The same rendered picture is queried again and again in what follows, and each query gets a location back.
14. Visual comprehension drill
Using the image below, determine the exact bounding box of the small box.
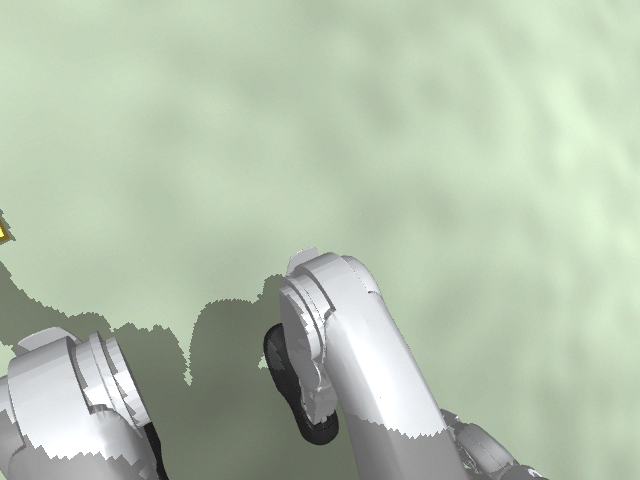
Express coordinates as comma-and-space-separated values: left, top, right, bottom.
0, 219, 10, 242

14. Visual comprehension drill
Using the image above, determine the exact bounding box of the right robot foot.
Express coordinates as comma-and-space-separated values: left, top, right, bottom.
263, 323, 339, 445

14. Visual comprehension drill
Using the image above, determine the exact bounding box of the right robot hand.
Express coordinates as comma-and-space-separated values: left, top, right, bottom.
440, 409, 520, 480

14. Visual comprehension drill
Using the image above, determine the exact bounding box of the left robot foot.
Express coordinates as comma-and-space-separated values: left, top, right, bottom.
143, 421, 169, 480

